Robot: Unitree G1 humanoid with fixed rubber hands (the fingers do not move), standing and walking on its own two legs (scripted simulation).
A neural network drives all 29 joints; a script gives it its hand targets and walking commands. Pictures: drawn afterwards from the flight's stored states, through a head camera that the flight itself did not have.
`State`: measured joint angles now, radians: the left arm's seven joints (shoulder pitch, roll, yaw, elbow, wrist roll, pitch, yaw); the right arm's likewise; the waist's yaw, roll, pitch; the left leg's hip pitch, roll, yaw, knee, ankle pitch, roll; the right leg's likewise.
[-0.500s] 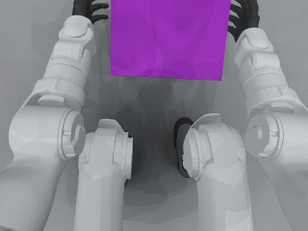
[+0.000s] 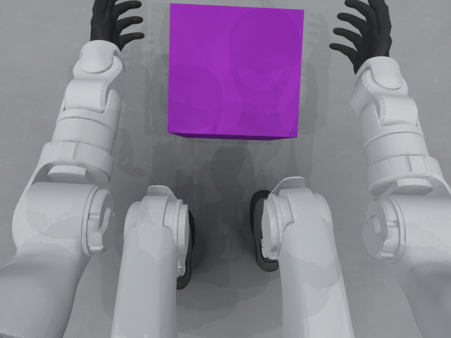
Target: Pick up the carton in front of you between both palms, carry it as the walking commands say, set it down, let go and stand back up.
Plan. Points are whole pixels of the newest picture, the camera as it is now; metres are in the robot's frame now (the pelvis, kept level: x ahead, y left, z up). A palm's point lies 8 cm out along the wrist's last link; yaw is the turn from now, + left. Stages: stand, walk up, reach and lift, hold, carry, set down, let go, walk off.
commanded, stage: set down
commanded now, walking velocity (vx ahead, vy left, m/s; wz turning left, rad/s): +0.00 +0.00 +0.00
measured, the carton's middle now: (231, 88) +0.50 -0.04 -0.29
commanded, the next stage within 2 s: let go in 0.76 s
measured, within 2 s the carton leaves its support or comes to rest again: neither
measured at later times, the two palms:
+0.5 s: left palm out of the picture +0.54 +0.15 +0.02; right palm out of the picture +0.50 -0.25 +0.02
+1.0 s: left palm out of the picture +0.50 +0.17 +0.15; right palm out of the picture +0.46 -0.25 +0.15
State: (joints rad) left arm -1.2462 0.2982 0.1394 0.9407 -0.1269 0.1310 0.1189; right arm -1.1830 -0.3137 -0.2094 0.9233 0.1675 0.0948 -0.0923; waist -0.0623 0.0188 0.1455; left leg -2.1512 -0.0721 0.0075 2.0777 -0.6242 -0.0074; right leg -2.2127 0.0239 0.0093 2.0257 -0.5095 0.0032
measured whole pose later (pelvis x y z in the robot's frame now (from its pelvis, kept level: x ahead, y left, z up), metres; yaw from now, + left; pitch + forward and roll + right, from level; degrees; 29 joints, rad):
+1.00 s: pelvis +0.06 -0.01 +0.26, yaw +0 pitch +41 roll +1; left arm -0.75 0.18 0.23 0.74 0.09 0.11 0.04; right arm -0.70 -0.22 -0.27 0.71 -0.07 0.09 0.05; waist -0.04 0.01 -0.11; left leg -1.38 -0.06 -0.05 1.03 -0.37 -0.01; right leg -1.43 0.03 0.03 1.01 -0.30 -0.01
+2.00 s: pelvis +0.12 +0.00 +0.36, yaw -1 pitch -6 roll -1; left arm 0.21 0.20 0.04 0.43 0.01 0.14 -0.07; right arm 0.22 -0.21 -0.05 0.40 -0.02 0.17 0.07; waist 0.00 0.02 0.12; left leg -0.05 -0.03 -0.05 0.46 -0.31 0.02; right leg -0.10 0.03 0.04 0.45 -0.25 0.00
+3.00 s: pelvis +0.13 -0.01 +0.37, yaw -1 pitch -2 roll +0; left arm 0.14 0.35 0.02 0.93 0.03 -0.01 0.02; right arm 0.18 -0.37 -0.01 0.87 -0.03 -0.01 -0.02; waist 0.01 0.01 0.01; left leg -0.09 -0.02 -0.06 0.40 -0.27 0.00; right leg -0.14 0.03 0.02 0.40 -0.23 -0.02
